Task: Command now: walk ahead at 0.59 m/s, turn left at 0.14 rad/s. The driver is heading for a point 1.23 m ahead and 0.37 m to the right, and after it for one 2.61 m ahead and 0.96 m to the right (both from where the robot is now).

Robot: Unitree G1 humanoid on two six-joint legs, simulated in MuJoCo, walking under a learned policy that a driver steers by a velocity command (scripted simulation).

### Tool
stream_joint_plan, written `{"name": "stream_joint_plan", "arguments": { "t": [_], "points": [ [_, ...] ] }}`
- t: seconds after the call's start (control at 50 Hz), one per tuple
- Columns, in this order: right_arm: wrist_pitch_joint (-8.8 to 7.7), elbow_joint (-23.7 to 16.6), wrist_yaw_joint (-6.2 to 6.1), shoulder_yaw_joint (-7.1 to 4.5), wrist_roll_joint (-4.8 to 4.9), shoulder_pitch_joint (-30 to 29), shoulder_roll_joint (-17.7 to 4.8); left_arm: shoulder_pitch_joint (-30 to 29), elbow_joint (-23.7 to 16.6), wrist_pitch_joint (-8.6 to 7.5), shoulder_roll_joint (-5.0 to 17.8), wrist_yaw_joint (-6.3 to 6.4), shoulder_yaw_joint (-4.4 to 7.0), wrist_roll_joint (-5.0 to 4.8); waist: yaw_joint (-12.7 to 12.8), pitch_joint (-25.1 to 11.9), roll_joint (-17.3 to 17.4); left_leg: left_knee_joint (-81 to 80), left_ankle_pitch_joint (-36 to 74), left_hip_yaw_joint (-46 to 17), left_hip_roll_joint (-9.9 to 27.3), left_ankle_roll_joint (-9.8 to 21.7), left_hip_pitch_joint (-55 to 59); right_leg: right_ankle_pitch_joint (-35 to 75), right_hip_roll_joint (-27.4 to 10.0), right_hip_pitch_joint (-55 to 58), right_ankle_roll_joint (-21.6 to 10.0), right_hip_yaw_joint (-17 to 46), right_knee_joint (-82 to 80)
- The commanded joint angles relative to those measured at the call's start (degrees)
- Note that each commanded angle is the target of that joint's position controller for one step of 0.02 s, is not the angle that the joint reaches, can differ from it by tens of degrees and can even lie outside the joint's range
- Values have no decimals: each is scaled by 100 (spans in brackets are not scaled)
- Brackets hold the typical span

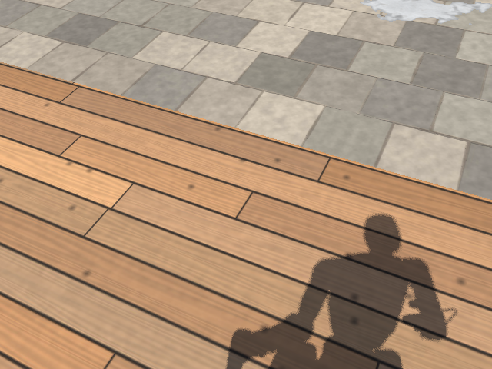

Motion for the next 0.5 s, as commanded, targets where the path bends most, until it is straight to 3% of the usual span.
{"name": "stream_joint_plan", "arguments": {
  "t": [0.02,0.04,0.06,0.08,0.1,0.12,0.14,0.16,0.18,0.2,0.22,0.26,0.3,0.34,0.4,0.46,0.48,0.5],
  "points": [
    [-333,-570,-9,-11,83,-743,-193,-233,-430,-136,1136,5,265,-59,27,357,-1193,-1338,-92,267,2,107,3,-1832,-1027,-7,-892,1307,-1349],
    [-123,-462,199,22,-416,-641,-294,-35,-272,-22,1297,-188,351,304,63,382,-1079,-1764,-496,530,-287,155,494,-1964,-731,-212,-775,942,-1295],
    [-52,-437,247,7,-394,-583,-239,-97,-279,39,1252,-271,368,300,16,506,-1253,-2133,-423,634,-346,209,765,-1829,-713,-381,-776,837,-1146],
    [-45,-369,216,34,-333,-408,-186,-179,-288,77,1167,-308,350,220,-135,525,-1121,-2640,56,735,-347,281,1216,-1832,-710,-632,-767,760,-924],
    [-85,-262,153,51,-308,-154,-165,-191,-282,96,1060,-309,326,160,-308,529,-863,-2991,466,795,-360,356,1903,-1981,-660,-1116,-725,695,-620],
    [-160,-82,96,25,-277,377,-274,-307,-350,71,813,-291,262,172,-587,379,-492,-2944,376,575,-222,431,2900,-1989,-521,-1841,-615,611,-27],
    [-258,120,45,-41,-308,1317,-587,-739,-597,20,366,-290,127,206,-1116,94,441,-3469,-846,-814,841,575,3853,-1894,-53,-2793,-387,129,1609],
    [-278,123,4,-206,-344,1689,-1393,-1273,-1041,-85,5,-282,-4,167,-1279,153,1574,-4364,-2703,-3179,2167,928,4077,-1918,345,-4158,-218,-388,3164],
    [-266,178,-31,-293,-347,1546,-1468,-1543,-1252,-120,378,-284,55,262,-1162,433,970,-4460,-3138,-4076,2578,1492,3561,-1253,-95,-4719,-296,41,3777],
    [-288,150,7,-178,-294,1183,-1072,-1590,-1175,-130,593,-328,119,273,-917,686,554,-4326,-2743,-3516,2225,1438,3407,-702,-322,-4800,-244,77,4000],
    [-317,128,53,-105,-266,966,-855,-1307,-1031,-149,670,-389,136,306,-717,609,507,-4328,-2262,-2919,1857,1311,3133,-423,-383,-4453,-148,9,3950],
    [-380,171,32,-30,-258,756,-713,-1005,-852,-75,735,-513,161,332,-492,609,658,-4676,-1732,-2101,1449,1231,2654,-140,-399,-3950,26,-143,3925],
    [-466,329,28,-25,-279,902,-676,-1180,-868,15,602,-552,125,238,-551,891,629,-4949,-1085,-1437,1343,1160,2431,263,-181,-3976,82,120,3874],
    [-522,480,41,-36,-270,1008,-672,-1355,-897,54,563,-573,114,222,-548,1032,546,-5049,-345,-794,1329,1024,2475,665,-48,-4022,58,232,3642],
    [-611,648,43,-20,-262,972,-620,-1820,-1041,70,562,-662,63,268,-544,1128,478,-5261,560,81,1282,860,2391,1180,-138,-3572,-77,-234,2950],
    [-649,907,7,-14,-255,1161,-648,-2281,-1205,62,388,-754,-60,259,-671,1328,328,-5450,1684,692,1368,788,2583,1256,-173,-3017,-425,-797,2208],
    [-640,975,-8,-20,-265,1135,-711,-2262,-1221,69,347,-739,-92,253,-608,1294,318,-5229,2865,964,1348,723,2749,1068,-55,-2712,-596,-1005,1952],
    [-626,1038,-38,-41,-290,1165,-841,-2170,-1219,85,375,-693,-95,248,-530,1093,432,-4762,4727,1166,1367,664,3021,757,181,-2340,-758,-1263,1870]
  ]
}}
Keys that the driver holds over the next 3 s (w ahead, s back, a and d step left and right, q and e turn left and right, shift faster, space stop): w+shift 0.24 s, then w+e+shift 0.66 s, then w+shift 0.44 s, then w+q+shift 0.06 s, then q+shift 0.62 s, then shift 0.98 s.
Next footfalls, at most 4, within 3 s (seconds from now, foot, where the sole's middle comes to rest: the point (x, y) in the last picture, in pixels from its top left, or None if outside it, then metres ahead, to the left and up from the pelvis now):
0.14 left None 0.06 0.13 -0.79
0.58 right None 0.46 -0.11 -0.79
1.02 left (322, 253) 0.94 -0.13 -0.79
1.46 right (443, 204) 1.15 -0.57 -0.79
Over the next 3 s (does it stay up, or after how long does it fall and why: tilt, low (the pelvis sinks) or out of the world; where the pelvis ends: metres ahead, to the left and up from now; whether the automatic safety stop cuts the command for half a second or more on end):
stays up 1.38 -0.61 -0.02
